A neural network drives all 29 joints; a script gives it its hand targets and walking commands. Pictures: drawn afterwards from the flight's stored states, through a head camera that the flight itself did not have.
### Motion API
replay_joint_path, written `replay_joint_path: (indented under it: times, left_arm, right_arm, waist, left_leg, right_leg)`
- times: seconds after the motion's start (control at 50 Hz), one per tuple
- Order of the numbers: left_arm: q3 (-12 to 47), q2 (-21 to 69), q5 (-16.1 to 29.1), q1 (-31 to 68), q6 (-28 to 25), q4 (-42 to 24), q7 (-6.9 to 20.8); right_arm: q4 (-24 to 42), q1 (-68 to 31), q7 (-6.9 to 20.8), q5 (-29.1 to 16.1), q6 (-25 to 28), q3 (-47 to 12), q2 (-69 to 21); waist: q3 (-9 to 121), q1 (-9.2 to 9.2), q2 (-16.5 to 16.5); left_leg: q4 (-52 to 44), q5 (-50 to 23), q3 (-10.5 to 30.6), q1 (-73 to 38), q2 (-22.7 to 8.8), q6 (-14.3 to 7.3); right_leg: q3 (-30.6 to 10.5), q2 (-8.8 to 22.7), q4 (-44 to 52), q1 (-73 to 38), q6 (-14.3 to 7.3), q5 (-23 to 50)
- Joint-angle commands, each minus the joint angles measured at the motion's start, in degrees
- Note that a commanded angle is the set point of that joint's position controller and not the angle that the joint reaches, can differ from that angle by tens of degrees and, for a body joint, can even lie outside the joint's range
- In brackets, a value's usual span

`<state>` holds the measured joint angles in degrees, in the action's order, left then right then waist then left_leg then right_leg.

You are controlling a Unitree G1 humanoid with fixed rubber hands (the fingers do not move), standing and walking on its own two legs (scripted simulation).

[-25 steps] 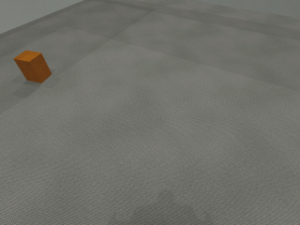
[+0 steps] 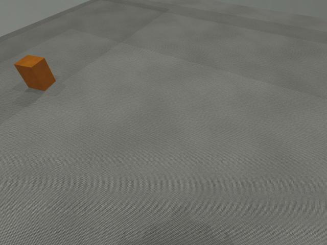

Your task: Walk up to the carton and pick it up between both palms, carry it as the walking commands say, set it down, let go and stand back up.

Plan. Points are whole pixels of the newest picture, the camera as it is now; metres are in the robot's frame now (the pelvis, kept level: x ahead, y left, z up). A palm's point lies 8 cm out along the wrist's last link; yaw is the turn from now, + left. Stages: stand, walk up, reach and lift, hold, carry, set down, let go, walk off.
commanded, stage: stand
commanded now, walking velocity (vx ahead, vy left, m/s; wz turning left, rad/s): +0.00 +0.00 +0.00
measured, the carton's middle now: (36, 73) +1.74 +1.28 -0.65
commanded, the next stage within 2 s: walk up in 0.06 s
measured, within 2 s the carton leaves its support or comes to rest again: neither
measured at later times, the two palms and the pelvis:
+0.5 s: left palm out of the picture +0.00 +0.31 -0.14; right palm out of the picture +0.12 -0.23 -0.12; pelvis +0.01 +0.03 -0.01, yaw +8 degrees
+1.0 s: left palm (15, 201) +0.27 +0.46 -0.11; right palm (187, 223) +0.22 -0.05 -0.14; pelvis +0.20 +0.18 -0.01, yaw +24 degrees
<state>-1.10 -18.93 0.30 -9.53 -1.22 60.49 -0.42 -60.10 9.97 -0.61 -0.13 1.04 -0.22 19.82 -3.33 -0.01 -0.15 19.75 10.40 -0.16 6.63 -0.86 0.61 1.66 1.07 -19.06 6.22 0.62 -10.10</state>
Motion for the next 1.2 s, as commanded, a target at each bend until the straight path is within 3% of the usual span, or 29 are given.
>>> replay_joint_path:
  times: [0.0,0.22,0.24,0.26,0.28,0.3,0.32,0.34,0.36,0.38,0.42,0.5,0.54,0.58,0.6,0.62,0.64,0.68,0.74,0.86,0.94,0.98,1.0,1.02,1.04,1.06,1.1,1.14,1.18]
  left_arm:
    - [-2.26,-11.1,0.01,1.48,-1.16,-3.36,-0.66]
    - [-2.36,-11.33,0.13,0.74,-1.04,-2.83,-0.77]
    - [-4.74,-9.74,-1.08,3.96,2.38,-6.83,0.52]
    - [-5.12,-9.83,-2.26,-6.47,2.25,-5.3,-0.5]
    - [-5.51,-12.05,-2.59,-10.42,2.17,-3.69,-1.77]
    - [-5.29,-9.99,-2.57,-7.01,2.29,-4.78,-2.34]
    - [-5.31,-9.12,-2.58,-6.07,2.02,-6.36,-2.52]
    - [-5.17,-9.26,-3.18,-3.48,1.89,-7.64,-2.28]
    - [-7.55,-14.22,-2.21,-9.19,1.24,-6.69,-3.16]
    - [-7.56,-14.27,-1.89,-8.5,1.06,-6.61,-3.89]
    - [-7.38,-12.39,-2.14,-5.95,-0.11,-7.59,-3.73]
    - [-6.71,-8.95,-2.63,0.2,-1.33,-11.06,-1.37]
    - [-6.67,-7.91,-2.85,-1.29,-1.61,-10.32,0.27]
    - [-5.57,-5.16,-3.23,-3.8,-1.46,-9.4,1.2]
    - [-5.01,-2.93,-3.33,-1.95,-1.53,-10.36,1.58]
    - [-3.91,0.63,-2.74,0.48,-1.92,-14.56,2.18]
    - [-3.15,1.52,-2.88,4.2,-1.93,-16.83,2.71]
    - [-2.85,1.13,-3.45,7.2,-3.13,-17.56,3.44]
    - [-2.89,1.38,-2.23,1.84,-3.16,-13.62,3.58]
    - [-2.65,1.77,-1.91,7.94,-1.21,-14.1,3.35]
    - [-2.75,2.52,-1.2,11.69,-1.54,-15.5,3.19]
    - [-3.79,1.91,-1.08,4.09,-2.04,-13.41,2.3]
    - [-5.12,-0.09,-1.13,-4.12,-2.65,-10.67,1.53]
    - [-6.63,-4.25,-1.7,-15.35,-3.01,-7.71,0.68]
    - [-8.2,-11.03,-2.01,-23.53,-2.99,-6.31,0.02]
    - [-7.92,-11.79,-2.07,-21.48,-2.71,-5.82,-0.16]
    - [-5.9,-5.89,-2.27,-14.35,-2.66,-5.08,-0.6]
    - [-4.84,-1.83,-2.08,-9.2,-2.89,-6.17,-0.78]
    - [-3.94,1.45,-1.44,-10.26,-3.32,-5.1,-0.37]
  right_arm:
    - [3.01,-0.77,-0.75,-0.05,1.19,2.57,10.98]
    - [2.83,-0.87,-0.71,-0.06,1.14,2.66,10.94]
    - [4.21,4.79,-0.04,0.2,-2.23,6.24,7.99]
    - [7.19,-7.07,2.48,1.57,-3.24,5.99,6.89]
    - [10.33,-9.77,2.95,0.97,-3.31,5.25,4.52]
    - [10.31,-7.71,2.76,1.14,-3.29,5.73,2.65]
    - [10.82,-5.9,2.76,0.99,-3.57,5.9,1.39]
    - [9.74,-2.24,3.21,1.91,-3.95,6.23,1.34]
    - [13.03,-6.59,5.88,4.17,-5.22,7.52,3.25]
    - [15.75,-9.53,7.24,4.22,-5.43,7.45,2.74]
    - [15.89,-6.68,8.51,3.74,-5.06,7.13,1.37]
    - [13.78,-1.77,7.68,0.78,-3.38,4.91,-1.96]
    - [12.05,-0.99,6.65,0.54,-2.29,4.61,-1.97]
    - [8.14,6.86,5.03,1.42,-1.08,5.82,0.91]
    - [5.63,15.38,4.25,2.25,-0.43,7.23,5.39]
    - [5.11,22.09,3.3,3.43,0.37,8.9,13.33]
    - [5.68,21.01,3.05,2.02,0.7,7.46,10.85]
    - [6.37,15.27,1.88,1.45,1.29,6.13,7.47]
    - [5.65,8.82,1.02,2.43,2.65,5.43,3.9]
    - [4.31,13.19,0.63,1.64,3.06,4.13,1.27]
    - [2.8,15.35,0.62,1.42,3.05,3.85,0.5]
    - [2.31,13.71,0.96,1.14,2.68,3.83,0.41]
    - [2.45,13.51,1.23,1.04,2.76,3.87,0.4]
    - [3.31,13.01,1.36,0.75,3.19,3.51,-1.11]
    - [5.11,13.55,1.21,0.23,3.49,3.3,-2.99]
    - [5.99,11.04,0.98,0.13,3.18,4.13,-0.98]
    - [5.45,7.79,1.64,1.24,2.53,4.64,-2.29]
    - [5.3,7.27,2.99,1.8,1.06,4.39,-4.5]
    - [3.79,10.22,3.98,1.69,0.36,4.31,-6.35]
  waist:
    - [2.19,-0.11,-0.08]
    - [2.51,0.05,-0.57]
    - [1.21,-0.01,-9.0]
    - [-3.43,6.21,-0.54]
    - [-6.28,7.71,-10.68]
    - [-5.0,4.56,-10.81]
    - [-2.11,3.84,-8.78]
    - [2.66,2.32,-3.78]
    - [4.04,3.5,-0.53]
    - [0.17,2.13,-4.22]
    - [1.93,0.85,-6.54]
    - [3.52,-1.42,-12.62]
    - [2.43,-1.09,-12.89]
    - [4.22,-4.82,-1.46]
    - [5.21,-9.99,13.68]
    - [4.72,-11.91,31.44]
    - [0.98,-10.04,24.44]
    - [-1.5,-7.5,8.1]
    - [-0.76,-2.76,12.85]
    - [-2.38,-3.61,5.48]
    - [-2.73,-4.4,5.95]
    - [1.06,-0.4,6.65]
    - [6.37,3.5,0.58]
    - [14.24,8.63,-7.92]
    - [18.94,10.52,-22.39]
    - [14.1,8.09,-16.48]
    - [2.62,4.41,-4.98]
    - [-1.48,0.77,-2.73]
    - [0.63,-0.39,-6.56]
  left_leg:
    - [-3.4,-6.41,4.34,0.46,-6.96,-1.08]
    - [-3.63,-6.47,4.37,-0.18,-7.19,-1.13]
    - [1.36,16.3,11.34,6.5,-9.61,-1.02]
    - [11.04,21.7,6.43,26.22,-2.34,-1.47]
    - [22.65,12.24,0.04,31.54,-0.15,1.85]
    - [34.06,18.22,0.2,30.08,-1.55,3.15]
    - [37.88,20.57,0.66,27.82,-2.79,2.62]
    - [40.26,18.96,0.42,22.76,-4.52,3.2]
    - [47.72,11.47,4.05,31.72,-6.72,2.29]
    - [51.58,4.57,6.12,37.35,-8.86,2.79]
    - [47.03,2.38,6.47,36.8,-9.96,3.23]
    - [26.14,8.91,-2.47,17.46,-6.59,0.45]
    - [21.37,10.63,-9.31,11.52,-3.32,0.54]
    - [15.02,12.88,-14.1,1.01,1.29,-0.35]
    - [6.93,20.02,-3.4,-6.34,-3.67,-2.74]
    - [-6.55,34.09,31.07,-10.27,-18.29,-8.4]
    - [-13.87,41.59,40.17,-5.44,-22.05,-11.11]
    - [-11.36,30.03,33.88,-0.37,-20.89,-11.61]
    - [-6.74,8.47,19.68,4.08,-14.78,-10.7]
    - [-8.75,-0.48,14.6,1.16,-12.22,-10.22]
    - [-7.94,-3.52,13.98,-0.39,-11.57,-9.75]
    - [-1.14,-10.28,9.66,3.36,-7.35,-8.03]
    - [9.71,-15.84,7.22,8.09,-4.84,-6.44]
    - [24.76,-6.57,5.7,17.27,-2.26,-4.71]
    - [40.04,20.91,3.0,25.58,2.24,-3.16]
    - [47.1,19.29,6.11,28.73,-0.28,-2.81]
    - [50.79,11.29,6.0,31.2,-4.3,-1.85]
    - [50.94,5.54,6.27,28.72,-7.09,-0.89]
    - [48.43,0.98,4.33,25.1,-6.54,-0.89]
  right_leg:
    - [-4.99,7.08,3.1,0.16,-1.9,4.54]
    - [-4.61,6.98,3.52,-0.43,-1.81,4.92]
    - [1.93,3.68,-4.83,5.75,-0.66,-20.02]
    - [-6.71,12.46,-0.56,-6.79,-3.29,-25.56]
    - [-14.27,21.97,6.98,-8.29,-7.06,-9.81]
    - [-12.64,25.46,1.8,-5.28,-10.23,17.65]
    - [-9.36,25.49,-1.5,-3.74,-10.47,28.39]
    - [-6.51,23.61,0.77,1.71,-8.61,13.64]
    - [-17.5,30.53,6.51,-2.74,-8.11,-21.9]
    - [-18.16,32.57,10.32,-0.97,-6.89,-28.12]
    - [-11.33,27.44,8.34,-4.28,-5.24,-22.41]
    - [5.89,17.81,9.67,5.65,-2.91,-21.03]
    - [7.46,16.96,7.16,8.69,-4.0,-27.25]
    - [12.38,13.65,-10.94,12.91,-3.34,-29.89]
    - [16.07,9.03,-33.78,21.69,-2.18,-27.6]
    - [9.49,3.13,-53.67,39.4,0.17,-30.35]
    - [1.04,6.52,-58.08,43.77,-0.31,-24.94]
    - [-0.85,9.46,-55.53,40.81,-0.87,-13.97]
    - [1.28,9.74,-45.18,29.33,0.94,-9.94]
    - [3.81,6.15,-28.35,26.3,2.67,-2.94]
    - [4.17,4.43,-17.54,21.96,3.58,-2.05]
    - [5.2,2.7,-11.38,6.72,3.03,0.09]
    - [5.24,2.85,-9.71,-7.0,2.17,2.35]
    - [-4.77,12.12,-7.07,-21.48,-0.55,-2.81]
    - [-23.39,27.23,1.99,-27.13,-3.93,-6.5]
    - [-31.92,29.65,5.6,-21.17,-5.38,-10.66]
    - [-27.88,28.78,5.23,-7.2,-7.49,-9.6]
    - [-17.81,26.8,5.29,0.98,-6.59,1.86]
    - [-6.43,20.03,5.26,2.76,-2.71,9.19]
